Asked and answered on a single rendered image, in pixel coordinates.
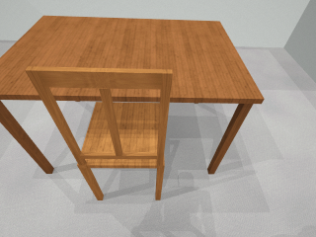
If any table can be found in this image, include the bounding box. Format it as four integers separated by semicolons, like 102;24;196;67
0;15;264;175

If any chair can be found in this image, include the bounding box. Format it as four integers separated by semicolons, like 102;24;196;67
25;66;173;200

